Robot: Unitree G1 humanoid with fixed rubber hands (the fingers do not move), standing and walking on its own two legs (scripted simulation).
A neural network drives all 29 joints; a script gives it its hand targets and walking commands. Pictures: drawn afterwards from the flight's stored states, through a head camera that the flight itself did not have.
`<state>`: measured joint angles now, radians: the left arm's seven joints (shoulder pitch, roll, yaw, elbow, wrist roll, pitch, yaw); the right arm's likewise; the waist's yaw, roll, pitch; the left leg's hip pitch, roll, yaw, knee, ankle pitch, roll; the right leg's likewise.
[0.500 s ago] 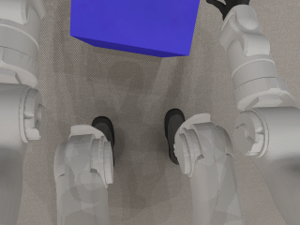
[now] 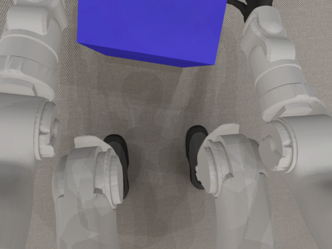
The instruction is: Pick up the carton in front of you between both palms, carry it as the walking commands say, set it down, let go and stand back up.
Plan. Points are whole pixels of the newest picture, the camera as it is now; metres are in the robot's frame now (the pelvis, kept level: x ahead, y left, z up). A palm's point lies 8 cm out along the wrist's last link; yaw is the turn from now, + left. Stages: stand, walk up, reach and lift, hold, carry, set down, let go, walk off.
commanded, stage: reach and lift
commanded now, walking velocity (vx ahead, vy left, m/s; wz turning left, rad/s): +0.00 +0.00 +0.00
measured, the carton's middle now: (152, 6) +0.54 +0.01 -0.25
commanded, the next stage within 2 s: none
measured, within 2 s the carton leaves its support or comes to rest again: leaves its support in 0.44 s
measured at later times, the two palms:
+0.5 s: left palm out of the picture +0.56 +0.15 -0.17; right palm out of the picture +0.54 -0.15 -0.16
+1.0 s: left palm out of the picture +0.51 +0.15 +0.04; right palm out of the picture +0.50 -0.15 +0.05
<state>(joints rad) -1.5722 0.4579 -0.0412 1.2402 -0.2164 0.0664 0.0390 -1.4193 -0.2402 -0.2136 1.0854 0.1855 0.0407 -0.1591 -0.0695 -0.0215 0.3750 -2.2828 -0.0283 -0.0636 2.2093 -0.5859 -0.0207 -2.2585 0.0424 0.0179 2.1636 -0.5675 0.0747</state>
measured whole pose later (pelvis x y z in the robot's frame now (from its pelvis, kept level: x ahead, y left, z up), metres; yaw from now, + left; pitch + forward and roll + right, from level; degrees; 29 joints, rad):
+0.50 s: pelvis +0.01 +0.00 +0.00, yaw +0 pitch +40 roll -3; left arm -1.46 0.30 0.11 1.05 -0.04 0.20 0.09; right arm -1.36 -0.17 -0.35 0.91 0.09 0.19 -0.16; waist -0.05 -0.03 0.29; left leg -2.30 -0.04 -0.06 2.22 -0.62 -0.02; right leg -2.27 0.08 0.05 2.17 -0.60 0.10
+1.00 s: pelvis +0.00 -0.01 +0.10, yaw +4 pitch +44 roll -2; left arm -1.19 0.08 0.39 0.88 0.22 0.34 0.04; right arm -1.07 0.03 -0.59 0.66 -0.23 0.35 -0.07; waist -0.06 0.01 -0.15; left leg -2.10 -0.12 -0.11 1.81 -0.48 -0.07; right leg -2.07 0.09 0.08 1.80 -0.50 0.09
